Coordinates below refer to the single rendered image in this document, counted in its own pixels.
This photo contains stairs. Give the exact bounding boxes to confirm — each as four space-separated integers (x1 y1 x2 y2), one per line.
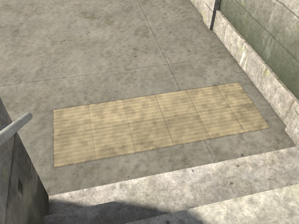
42 146 299 224

